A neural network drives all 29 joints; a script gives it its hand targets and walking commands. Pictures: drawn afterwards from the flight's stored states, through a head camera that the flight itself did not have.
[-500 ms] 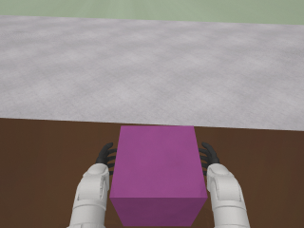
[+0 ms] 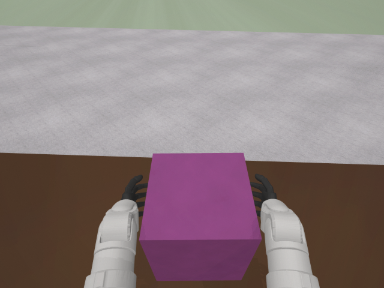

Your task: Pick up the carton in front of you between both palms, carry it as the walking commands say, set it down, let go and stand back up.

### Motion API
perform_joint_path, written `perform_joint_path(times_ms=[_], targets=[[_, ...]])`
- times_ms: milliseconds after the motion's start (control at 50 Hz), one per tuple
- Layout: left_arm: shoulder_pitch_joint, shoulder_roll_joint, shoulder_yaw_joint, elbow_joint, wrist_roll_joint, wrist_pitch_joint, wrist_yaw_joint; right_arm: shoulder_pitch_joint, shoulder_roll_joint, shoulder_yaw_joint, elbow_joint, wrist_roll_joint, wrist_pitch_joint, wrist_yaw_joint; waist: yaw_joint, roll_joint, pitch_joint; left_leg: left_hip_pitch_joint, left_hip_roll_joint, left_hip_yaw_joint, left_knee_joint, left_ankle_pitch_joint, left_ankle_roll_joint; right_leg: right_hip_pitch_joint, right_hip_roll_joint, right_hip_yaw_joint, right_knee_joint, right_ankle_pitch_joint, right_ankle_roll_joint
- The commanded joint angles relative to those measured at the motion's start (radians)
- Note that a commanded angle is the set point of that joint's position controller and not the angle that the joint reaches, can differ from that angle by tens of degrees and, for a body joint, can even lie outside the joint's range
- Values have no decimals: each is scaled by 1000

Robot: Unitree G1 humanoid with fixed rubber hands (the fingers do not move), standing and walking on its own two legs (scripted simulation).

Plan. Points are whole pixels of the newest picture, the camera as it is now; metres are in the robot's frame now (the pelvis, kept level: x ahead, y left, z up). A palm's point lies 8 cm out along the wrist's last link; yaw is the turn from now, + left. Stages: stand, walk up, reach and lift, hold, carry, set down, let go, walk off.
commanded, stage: hold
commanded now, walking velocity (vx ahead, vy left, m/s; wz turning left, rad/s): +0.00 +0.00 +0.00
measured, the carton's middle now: (198, 219) +0.30 +0.00 -0.02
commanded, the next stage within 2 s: carry in 0.16 s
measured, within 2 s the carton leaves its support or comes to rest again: neither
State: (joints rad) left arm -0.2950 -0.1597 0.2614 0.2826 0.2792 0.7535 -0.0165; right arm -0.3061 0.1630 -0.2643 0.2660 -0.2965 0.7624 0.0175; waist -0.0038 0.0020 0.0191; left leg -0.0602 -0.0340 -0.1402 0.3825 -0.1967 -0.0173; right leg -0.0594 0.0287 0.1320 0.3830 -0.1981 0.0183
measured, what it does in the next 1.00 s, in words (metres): walks ahead: right foot, then left foot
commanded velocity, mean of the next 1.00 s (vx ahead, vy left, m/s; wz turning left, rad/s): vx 0.44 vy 0.00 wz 0.00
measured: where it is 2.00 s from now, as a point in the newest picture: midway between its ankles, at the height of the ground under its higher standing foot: (194, 191)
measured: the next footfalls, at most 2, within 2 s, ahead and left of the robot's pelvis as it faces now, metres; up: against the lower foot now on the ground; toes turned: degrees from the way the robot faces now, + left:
right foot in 0.56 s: +0.15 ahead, -0.09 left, +0.00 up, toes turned -8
left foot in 0.90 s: +0.43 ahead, +0.12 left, +0.00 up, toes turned +10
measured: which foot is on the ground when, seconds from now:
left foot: down 0.00-0.58, up 0.60-0.88, down 0.90-1.00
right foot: down 0.00-0.40, up 0.42-0.54, down 0.56-0.90, up 0.92-1.00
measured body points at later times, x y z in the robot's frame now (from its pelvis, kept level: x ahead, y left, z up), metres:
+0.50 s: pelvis +0.08 +0.01 -0.01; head +0.05 +0.01 +0.44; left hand +0.37 +0.16 +0.07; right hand +0.37 -0.14 +0.08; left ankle +0.02 +0.14 -0.74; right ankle +0.04 -0.10 -0.72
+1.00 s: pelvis +0.36 +0.04 -0.02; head +0.36 +0.05 +0.43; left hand +0.61 +0.18 +0.05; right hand +0.60 -0.12 +0.06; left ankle +0.39 +0.11 -0.74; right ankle +0.18 -0.06 -0.66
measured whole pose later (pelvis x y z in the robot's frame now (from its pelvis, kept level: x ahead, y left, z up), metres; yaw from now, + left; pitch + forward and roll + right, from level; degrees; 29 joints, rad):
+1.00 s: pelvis +0.36 +0.04 -0.02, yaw -3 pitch +5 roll +1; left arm 0.02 -0.13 0.07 -0.52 0.00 1.22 0.15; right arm 0.02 0.13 -0.04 -0.51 -0.03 1.19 -0.14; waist 0.00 -0.03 -0.11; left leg -0.42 0.02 0.25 0.58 -0.26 0.09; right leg -0.30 -0.07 -0.05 1.08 -0.43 0.00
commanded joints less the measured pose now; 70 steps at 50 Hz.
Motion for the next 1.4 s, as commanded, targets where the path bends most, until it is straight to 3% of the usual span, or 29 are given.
perform_joint_path(times_ms=[0, 20, 120, 140, 200, 340, 360, 400, 420, 440, 480, 540, 560, 580, 600, 660, 780, 800, 860, 880, 900, 920, 1000, 1040, 1220, 1300, 1320, 1340, 1380], targets=[[-572, -898, -550, -50, -247, -31, -226, -486, 906, 517, 47, 240, -30, 233, -5, 29, -176, -37, -73, 75, -72, 69, -6, 68, 64, -78, -69, 101, -19], [-537, -925, -568, -60, -264, -32, -220, -519, 900, 587, -40, 256, -34, 236, 8, -56, -249, 56, -55, 68, -72, 133, 8, 37, 64, -89, -65, 139, 6], [-509, -890, -565, -80, -242, -20, -228, -464, 900, 538, 0, 253, -22, 229, 12, 19, -223, 31, -70, 86, -70, 132, -5, 59, 64, -76, -83, 125, -2], [-511, -903, -556, -80, -268, -8, -226, -517, 909, 587, -116, 292, -25, 214, 6, 14, -248, -97, 88, 54, 12, -4, 18, -71, -102, -58, 31, -23, -11], [-580, -886, -592, -151, -300, 4, -211, -500, 899, 584, -132, 286, -6, 200, 4, -36, -210, -211, 88, 7, 0, -493, 37, -196, -103, 13, -57, -525, -39], [-524, -877, -749, -361, -387, 129, -139, -519, 890, 750, -343, 390, 117, 138, 10, -117, -304, -239, 28, 183, 106, -248, 22, -194, -199, 69, -50, -410, -96], [-485, -866, -778, -419, -418, 149, -123, -463, 887, 787, -394, 409, 142, 119, 6, -88, -323, -132, 78, 117, 23, -261, 45, -263, -167, -15, 45, -377, -78], [-469, -867, -801, -488, -447, 202, -95, -332, 849, 763, -397, 395, 183, 73, -10, 217, -280, 62, 319, -262, -116, -295, 150, -558, -43, -222, 384, -257, -5], [-481, -831, -822, -531, -442, 233, -78, -317, 829, 730, -463, 376, 205, 58, -25, 300, -222, 134, 359, -318, -146, -193, 185, -683, -67, -216, 374, -299, 1], [-487, -841, -840, -588, -471, 255, -64, -338, 826, 747, -497, 378, 247, 32, -27, 237, -228, 127, 359, -310, -123, -84, 213, -701, -55, -228, 410, -354, -2], [-370, -809, -856, -613, -513, 310, -36, -248, 787, 773, -605, 409, 292, -1, -21, 179, -271, 122, 326, -161, -79, 123, 177, -590, -58, -242, 318, -270, -11], [-253, -794, -846, -717, -508, 357, 15, -183, 764, 810, -721, 479, 348, -28, 3, 139, -356, -168, 187, 113, 78, -20, 96, -49, 2, -343, -19, -57, -8], [-163, -771, -804, -726, -471, 370, 34, -174, 755, 839, -766, 491, 365, -41, 13, 41, -387, -362, 158, 180, 226, -44, 52, 174, -107, -190, -62, -100, -41], [-116, -739, -768, -723, -458, 377, 54, -193, 741, 842, -808, 509, 389, -51, 27, -274, -393, -651, 66, 259, 475, -137, 2, 346, -333, 161, -82, -113, -159], [-90, -710, -727, -722, -422, 389, 77, -257, 718, 865, -834, 533, 405, -53, 33, -306, -308, -801, 60, 241, 582, -328, 14, 344, -461, 351, -114, 108, -221], [-79, -752, -752, -853, -470, 417, 90, -137, 742, 838, -855, 543, 419, -67, 40, -74, -303, -831, 123, 202, 679, -284, 32, 312, -396, 170, -71, 381, -200], [-120, -685, -818, -904, -544, 427, 83, -17, 684, 734, -812, 439, 407, -134, 28, -92, -211, -498, 58, 339, 262, -22, 27, 55, -270, -169, -171, 233, -131], [-94, -627, -815, -915, -541, 430, 87, 26, 674, 751, -819, 438, 413, -137, 25, -218, -210, -391, 69, 331, 207, 53, 35, -25, -265, -172, -166, 201, -108], [-57, -635, -821, -927, -546, 435, 89, -27, 640, 755, -907, 454, 418, -132, 16, -120, -238, -119, -18, 455, 139, 53, 56, -112, -230, -279, 68, 448, -93], [-85, -610, -834, -966, -551, 441, 93, 45, 638, 740, -846, 459, 424, -123, -11, -63, -351, 108, 46, 358, 126, 18, 60, -183, -181, -317, 232, 378, -43], [-88, -597, -814, -947, -529, 453, 94, 37, 619, 724, -863, 456, 423, -122, -40, 160, -386, 208, 251, -30, -37, -228, 123, -362, -93, -359, 522, 138, 3], [-75, -606, -827, -969, -553, 454, 88, 30, 609, 738, -865, 463, 424, -122, -23, 299, -415, 329, 471, -416, -138, -156, 252, -601, -8, -269, 782, -252, 9], [-39, -740, -829, -892, -526, 431, 47, -69, 740, 850, -942, 515, 409, -77, -3, -21, -340, 105, 392, -121, -150, 113, 194, -640, -161, -113, 826, -110, -55], [-30, -763, -834, -910, -500, 406, 44, -89, 755, 890, -965, 541, 397, -47, -1, 57, -340, 86, 353, -20, -153, 189, 130, -604, -150, -150, 716, -47, -36], [-11, -687, -838, -917, -470, 427, 69, 4, 632, 836, -902, 517, 415, -45, -14, 174, -166, 95, 216, 278, -174, 529, 125, -565, -78, -345, 205, 146, -28], [-14, -663, -815, -917, -497, 441, 71, 5, 630, 820, -907, 517, 433, -59, -10, 90, -198, 64, 224, 341, -29, 736, 115, -279, 15, -460, 157, 182, -52], [-3, -640, -802, -896, -466, 446, 71, -43, 613, 805, -904, 495, 438, -64, 18, 179, -253, 56, 230, 364, 139, 770, 72, -135, -3, -421, 158, 140, -70], [-15, -673, -808, -892, -488, 445, 68, -17, 594, 807, -912, 500, 441, -61, 37, 93, -315, -37, 164, 398, 327, 683, 61, 12, 12, -437, 94, 93, -68], [-31, -639, -787, -860, -501, 441, 63, -22, 623, 833, -899, 481, 450, -66, 44, -297, -416, -461, -32, 287, 862, -173, 6, 281, -414, 377, -115, -44, -274]])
